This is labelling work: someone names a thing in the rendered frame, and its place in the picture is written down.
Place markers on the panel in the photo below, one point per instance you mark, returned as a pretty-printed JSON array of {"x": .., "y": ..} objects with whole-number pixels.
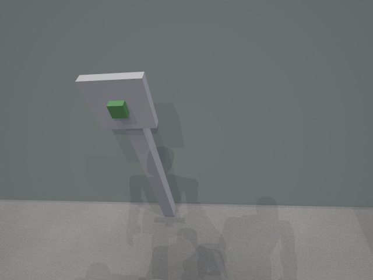
[{"x": 98, "y": 90}]

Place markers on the button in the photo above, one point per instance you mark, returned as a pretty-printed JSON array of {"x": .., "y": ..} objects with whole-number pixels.
[{"x": 118, "y": 109}]

